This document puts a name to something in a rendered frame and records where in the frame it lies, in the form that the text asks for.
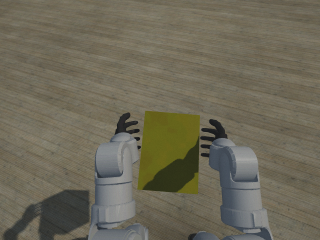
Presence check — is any right robot hand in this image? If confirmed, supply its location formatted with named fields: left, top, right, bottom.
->
left=200, top=119, right=228, bottom=157

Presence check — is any robot left upper arm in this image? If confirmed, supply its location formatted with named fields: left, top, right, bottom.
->
left=91, top=228, right=142, bottom=240

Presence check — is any robot right forearm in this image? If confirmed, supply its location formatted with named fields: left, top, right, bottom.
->
left=209, top=138, right=274, bottom=240

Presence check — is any left robot hand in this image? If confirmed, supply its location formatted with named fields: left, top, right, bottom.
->
left=114, top=112, right=141, bottom=149

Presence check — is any carton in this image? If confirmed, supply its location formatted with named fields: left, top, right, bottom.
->
left=137, top=111, right=200, bottom=194

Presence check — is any left robot thigh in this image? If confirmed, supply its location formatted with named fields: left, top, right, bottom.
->
left=126, top=224, right=149, bottom=240

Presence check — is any robot left forearm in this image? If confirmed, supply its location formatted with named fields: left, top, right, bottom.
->
left=88, top=132, right=139, bottom=240

